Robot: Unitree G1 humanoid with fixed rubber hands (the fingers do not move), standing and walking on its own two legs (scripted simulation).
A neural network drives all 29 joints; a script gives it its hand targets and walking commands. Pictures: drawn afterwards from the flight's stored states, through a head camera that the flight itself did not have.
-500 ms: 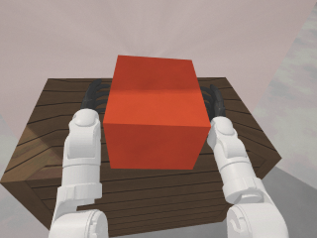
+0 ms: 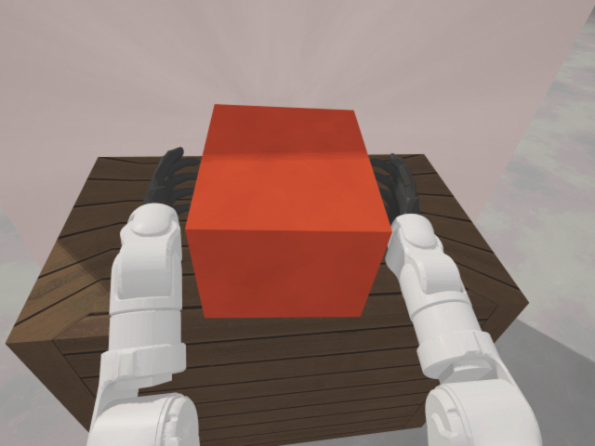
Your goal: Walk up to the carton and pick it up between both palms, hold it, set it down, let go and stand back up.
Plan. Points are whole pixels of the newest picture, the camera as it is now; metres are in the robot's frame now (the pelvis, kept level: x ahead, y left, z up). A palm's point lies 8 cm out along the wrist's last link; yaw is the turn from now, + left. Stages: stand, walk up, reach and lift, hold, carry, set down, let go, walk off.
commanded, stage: reach and lift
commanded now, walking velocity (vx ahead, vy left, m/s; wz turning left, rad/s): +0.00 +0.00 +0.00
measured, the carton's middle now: (284, 206) +0.42 +0.00 +0.12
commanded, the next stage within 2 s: hold in 0.32 s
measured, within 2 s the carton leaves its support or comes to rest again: neither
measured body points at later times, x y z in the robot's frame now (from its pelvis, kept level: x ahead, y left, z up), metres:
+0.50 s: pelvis +0.00 +0.00 +0.00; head -0.04 +0.03 +0.45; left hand +0.37 +0.16 +0.18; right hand +0.38 -0.15 +0.18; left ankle +0.06 +0.11 -0.75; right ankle -0.01 -0.09 -0.75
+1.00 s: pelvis +0.00 +0.00 +0.00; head -0.05 +0.02 +0.45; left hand +0.36 +0.16 +0.19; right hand +0.37 -0.15 +0.19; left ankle +0.05 +0.11 -0.75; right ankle -0.01 -0.09 -0.75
